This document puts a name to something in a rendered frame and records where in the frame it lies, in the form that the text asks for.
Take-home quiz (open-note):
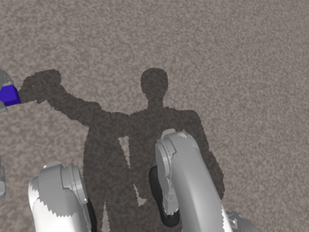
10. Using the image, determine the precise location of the left robot hand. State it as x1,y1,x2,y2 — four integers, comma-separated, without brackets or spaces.
0,68,14,113

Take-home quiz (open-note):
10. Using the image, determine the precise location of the right robot foot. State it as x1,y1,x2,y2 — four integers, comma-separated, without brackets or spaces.
149,166,180,227

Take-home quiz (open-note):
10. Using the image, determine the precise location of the right robot hand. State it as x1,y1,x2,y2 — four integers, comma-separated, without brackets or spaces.
226,211,260,232

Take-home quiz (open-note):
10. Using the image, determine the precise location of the left robot foot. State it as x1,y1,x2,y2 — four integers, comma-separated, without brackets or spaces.
86,199,97,232

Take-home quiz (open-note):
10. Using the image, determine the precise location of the small box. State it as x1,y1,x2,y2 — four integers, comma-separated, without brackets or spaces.
0,85,21,106

